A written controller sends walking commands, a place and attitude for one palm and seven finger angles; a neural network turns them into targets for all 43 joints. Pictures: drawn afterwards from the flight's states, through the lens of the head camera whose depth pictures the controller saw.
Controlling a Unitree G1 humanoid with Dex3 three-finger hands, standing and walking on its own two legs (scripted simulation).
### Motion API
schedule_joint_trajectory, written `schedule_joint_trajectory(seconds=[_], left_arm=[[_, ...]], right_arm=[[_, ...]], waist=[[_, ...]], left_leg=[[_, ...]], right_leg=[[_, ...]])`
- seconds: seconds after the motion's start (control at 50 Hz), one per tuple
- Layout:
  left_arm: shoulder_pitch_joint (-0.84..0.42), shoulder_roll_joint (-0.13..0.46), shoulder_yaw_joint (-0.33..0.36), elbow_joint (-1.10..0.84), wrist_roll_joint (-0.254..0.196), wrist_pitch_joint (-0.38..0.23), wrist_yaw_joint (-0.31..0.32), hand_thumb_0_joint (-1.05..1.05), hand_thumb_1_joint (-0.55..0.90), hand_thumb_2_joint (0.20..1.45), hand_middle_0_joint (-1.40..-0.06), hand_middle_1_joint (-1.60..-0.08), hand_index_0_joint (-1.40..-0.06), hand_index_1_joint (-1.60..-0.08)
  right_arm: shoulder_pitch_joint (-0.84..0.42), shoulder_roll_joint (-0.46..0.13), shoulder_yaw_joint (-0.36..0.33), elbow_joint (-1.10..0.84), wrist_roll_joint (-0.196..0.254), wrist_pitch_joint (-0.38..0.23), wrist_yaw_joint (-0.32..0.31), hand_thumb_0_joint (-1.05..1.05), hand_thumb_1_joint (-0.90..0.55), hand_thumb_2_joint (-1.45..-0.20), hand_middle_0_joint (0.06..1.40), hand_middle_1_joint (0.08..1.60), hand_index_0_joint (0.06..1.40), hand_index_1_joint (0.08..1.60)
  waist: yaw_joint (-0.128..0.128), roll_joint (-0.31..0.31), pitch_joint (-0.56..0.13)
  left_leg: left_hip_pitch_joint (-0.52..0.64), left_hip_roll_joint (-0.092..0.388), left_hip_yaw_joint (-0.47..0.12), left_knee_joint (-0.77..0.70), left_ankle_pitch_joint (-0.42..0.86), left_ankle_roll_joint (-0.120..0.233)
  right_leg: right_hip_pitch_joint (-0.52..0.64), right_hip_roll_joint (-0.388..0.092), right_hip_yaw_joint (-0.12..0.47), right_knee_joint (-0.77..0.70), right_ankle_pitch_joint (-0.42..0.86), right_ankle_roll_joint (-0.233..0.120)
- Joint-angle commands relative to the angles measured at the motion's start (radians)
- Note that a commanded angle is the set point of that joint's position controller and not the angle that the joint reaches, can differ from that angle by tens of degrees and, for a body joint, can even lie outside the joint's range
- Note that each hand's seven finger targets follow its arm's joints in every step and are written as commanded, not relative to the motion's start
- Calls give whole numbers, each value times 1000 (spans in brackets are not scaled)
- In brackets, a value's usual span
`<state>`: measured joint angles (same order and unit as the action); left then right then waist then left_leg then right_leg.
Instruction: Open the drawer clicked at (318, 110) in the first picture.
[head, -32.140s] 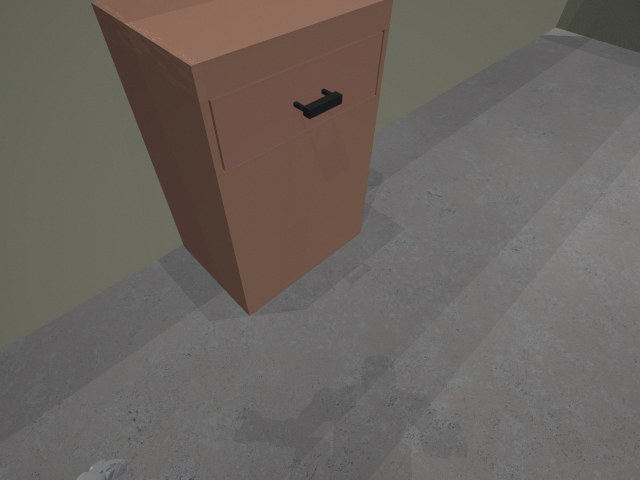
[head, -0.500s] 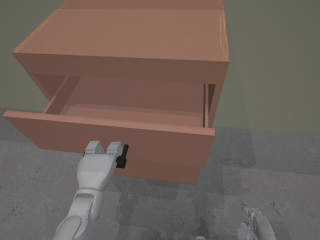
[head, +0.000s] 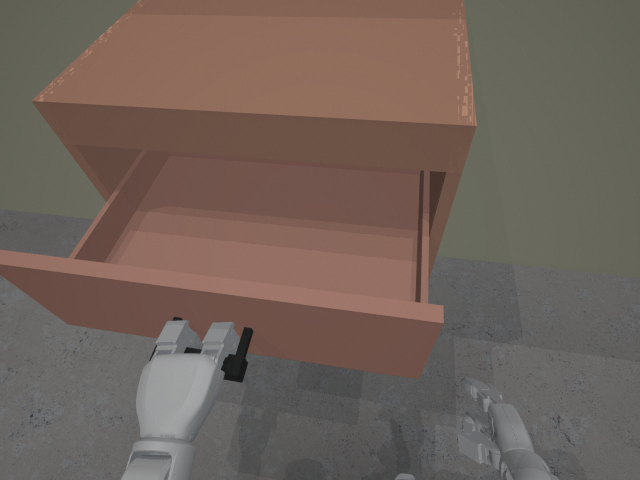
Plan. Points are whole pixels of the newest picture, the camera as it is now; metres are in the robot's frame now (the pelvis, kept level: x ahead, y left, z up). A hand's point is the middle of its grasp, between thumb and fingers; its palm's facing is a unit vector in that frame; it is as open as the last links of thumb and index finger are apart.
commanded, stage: pull the drawer open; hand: left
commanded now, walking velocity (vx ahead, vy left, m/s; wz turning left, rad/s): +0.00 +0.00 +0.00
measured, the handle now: (205, 346) +0.27 +0.18 +0.01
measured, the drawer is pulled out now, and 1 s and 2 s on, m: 0.22 0.30 0.29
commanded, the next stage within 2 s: open the thumb to release the handle in 0.80 s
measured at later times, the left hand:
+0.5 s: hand (182, 455) +0.15 +0.18 -0.01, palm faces -0.01 -0.14 -0.99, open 5.9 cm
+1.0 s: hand (169, 474) +0.13 +0.19 -0.01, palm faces +0.01 -0.10 -0.99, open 6.0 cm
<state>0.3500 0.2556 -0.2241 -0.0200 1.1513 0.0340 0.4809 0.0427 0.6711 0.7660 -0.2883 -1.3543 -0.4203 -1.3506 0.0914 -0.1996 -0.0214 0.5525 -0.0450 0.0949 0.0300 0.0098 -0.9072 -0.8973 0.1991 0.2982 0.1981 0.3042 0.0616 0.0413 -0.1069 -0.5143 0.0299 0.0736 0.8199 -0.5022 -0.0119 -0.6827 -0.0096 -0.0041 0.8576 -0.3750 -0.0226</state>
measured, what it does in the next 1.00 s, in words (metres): stands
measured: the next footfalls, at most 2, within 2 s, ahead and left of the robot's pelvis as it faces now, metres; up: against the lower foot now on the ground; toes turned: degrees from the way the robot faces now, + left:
none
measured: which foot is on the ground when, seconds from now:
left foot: down 0.00-1.00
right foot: down 0.00-1.00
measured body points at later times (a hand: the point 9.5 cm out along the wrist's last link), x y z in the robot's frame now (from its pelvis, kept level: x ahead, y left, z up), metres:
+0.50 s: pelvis -0.01 -0.01 -0.02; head +0.05 -0.04 +0.43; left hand +0.14 +0.18 +0.05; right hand +0.20 -0.22 -0.12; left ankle -0.06 +0.13 -0.70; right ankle +0.03 -0.11 -0.70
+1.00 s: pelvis -0.02 -0.01 -0.03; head +0.04 -0.04 +0.42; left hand +0.12 +0.19 +0.05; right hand +0.19 -0.23 -0.13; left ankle -0.06 +0.13 -0.70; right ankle +0.03 -0.11 -0.70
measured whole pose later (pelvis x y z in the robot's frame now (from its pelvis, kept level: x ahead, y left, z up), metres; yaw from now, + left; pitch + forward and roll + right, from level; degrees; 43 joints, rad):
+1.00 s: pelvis -0.02 -0.01 -0.03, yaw +0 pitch +14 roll +3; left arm 0.69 0.34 -0.10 -0.25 1.13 -0.13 0.56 0.01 0.66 0.75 -0.31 -1.32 -0.39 -1.31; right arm 0.14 -0.24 -0.03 0.47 -0.09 0.10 0.03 0.01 -0.91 -0.90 0.20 0.30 0.20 0.30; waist 0.07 0.03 -0.14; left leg -0.69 0.03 0.07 1.01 -0.56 -0.02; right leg -0.87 -0.01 0.01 1.04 -0.42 -0.03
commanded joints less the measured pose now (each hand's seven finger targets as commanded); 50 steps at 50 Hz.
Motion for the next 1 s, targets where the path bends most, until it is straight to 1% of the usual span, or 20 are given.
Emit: schedule_joint_trajectory(seconds=[0.0,0.02,0.04,0.16,0.22,0.28,0.38,0.46,0.52,0.54,0.7,0.76,0.78,0.8,0.84,0.86,0.88,0.9,0.92,0.98], left_arm=[[157,99,101,-253,-19,-21,64,0,900,900,-400,-1350,-400,-1350],[151,93,88,-274,-18,-23,64,0,900,900,-400,-1350,-400,-1350],[168,120,122,-277,-18,-25,69,0,900,900,-400,-1350,-400,-1350],[271,131,139,-338,-12,-46,100,0,900,900,-400,-1350,-400,-1350],[320,119,131,-346,-12,-53,108,0,900,900,-400,-1350,-400,-1350],[392,147,167,-377,-27,-61,116,0,900,900,-400,-1350,-400,-1350],[450,170,202,-389,-40,-78,118,0,900,900,-400,-1350,-400,-1350],[460,200,235,-405,-42,-91,127,0,900,900,-400,-1350,-400,-1350],[506,187,232,-406,-50,-103,124,0,900,900,-400,-1350,-400,-1350],[514,210,263,-406,-55,-107,128,0,900,900,-400,-1350,-400,-1350],[622,205,274,-446,-82,-136,115,0,900,900,-400,-1350,-400,-1350],[655,227,300,-451,-85,-141,120,0,900,900,-400,-1350,-400,-1350],[674,209,283,-455,-85,-141,118,0,900,900,-400,-1350,-400,-1350],[660,205,278,-456,-87,-141,113,0,900,900,-400,-1350,-400,-1350],[682,223,307,-447,-89,-148,117,0,900,900,-400,-1350,-400,-1350],[681,223,303,-455,-90,-149,118,0,900,900,-400,-1350,-400,-1350],[298,190,233,-440,-45,-142,123,0,900,900,-400,-1350,-400,-1350],[310,201,278,-439,-37,-158,137,0,830,870,-395,-1342,-395,-1342],[371,201,275,-393,-32,-157,144,0,760,840,-390,-1335,-390,-1335],[361,177,235,-429,-52,-123,139,0,550,750,-375,-1313,-375,-1313]], right_arm=[[-82,-95,-26,-169,1,-45,3,0,-900,-900,200,300,200,300],[-82,-97,-25,-170,-2,-43,7,0,-900,-900,200,300,200,300],[-77,-99,-27,-172,-2,-43,6,0,-900,-900,200,300,200,300],[-74,-100,-24,-188,-8,-41,18,0,-900,-900,200,300,200,300],[-75,-100,-24,-193,-10,-43,24,0,-900,-900,200,300,200,300],[-64,-101,-24,-203,-12,-47,23,0,-900,-900,200,300,200,300],[-69,-105,-17,-213,-16,-47,14,0,-900,-900,200,300,200,300],[-68,-112,-16,-222,-19,-43,7,0,-900,-900,200,300,200,300],[-62,-108,-16,-231,-23,-48,7,0,-900,-900,200,300,200,300],[-59,-112,-15,-233,-22,-48,2,0,-900,-900,200,300,200,300],[-61,-112,-14,-251,-24,-50,5,0,-900,-900,200,300,200,300],[-61,-114,-10,-257,-23,-47,2,0,-900,-900,200,300,200,300],[-66,-110,-9,-261,-25,-48,3,0,-900,-900,200,300,200,300],[-65,-111,-11,-259,-25,-46,6,0,-900,-900,200,300,200,300],[-74,-113,-10,-263,-21,-47,1,0,-900,-900,200,300,200,300],[-63,-113,-9,-263,-27,-46,5,0,-900,-900,200,300,200,300],[-72,-129,-19,-216,-46,-24,-2,0,-900,-900,200,300,200,300],[-50,-113,-32,-239,-50,-28,-11,0,-900,-900,200,300,200,300],[-42,-111,-33,-234,-47,-38,-12,0,-900,-900,200,300,200,300],[-35,-121,-40,-237,-39,-39,-8,0,-900,-900,200,300,200,300]], waist=[[42,-74,-230],[35,-70,-237],[37,-86,-239],[50,-39,-251],[44,-60,-229],[54,-85,-258],[54,-103,-210],[56,-66,-205],[55,-80,-195],[58,-83,-202],[67,-102,-195],[80,-82,-206],[81,-82,-207],[70,-100,-187],[82,-69,-190],[77,-90,-201],[-21,-114,-149],[23,-85,-187],[32,-66,-201],[20,-56,-239]], left_leg=[[11,-61,-44,-62,461,14],[11,-61,-46,-55,457,15],[3,-60,-48,-51,455,13],[-7,-61,-52,-25,456,9],[-30,-61,-54,-2,446,11],[-38,-63,-53,12,444,12],[-88,-71,-48,21,353,13],[-97,-72,-45,28,295,11],[-105,-75,-44,41,264,14],[-113,-75,-45,42,263,15],[-140,-76,-40,61,245,14],[-140,-74,-37,58,248,12],[-141,-78,-33,64,250,13],[-145,-77,-37,68,247,14],[-145,-75,-38,64,250,12],[-143,-76,-35,70,250,13],[-167,-85,-58,98,184,23],[-150,-82,-53,93,165,24],[-133,-82,-52,91,163,22],[-102,-77,-57,79,208,19]], right_leg=[[275,37,32,-65,443,-28],[268,34,37,-65,448,-27],[271,36,43,-62,463,-28],[238,38,54,-28,444,-33],[202,41,56,-15,425,-32],[218,36,70,-6,454,-30],[191,30,89,-13,402,-30],[149,29,92,-17,309,-34],[124,28,92,-23,252,-34],[131,27,98,-23,267,-36],[119,15,112,-22,242,-33],[136,13,125,-22,255,-35],[134,12,126,-23,251,-35],[117,11,126,-27,247,-35],[124,14,132,-27,255,-40],[121,9,136,-24,249,-36],[-7,7,125,-16,194,-35],[7,6,101,-16,113,-32],[-3,17,81,-8,93,-37],[19,19,57,3,142,-37]])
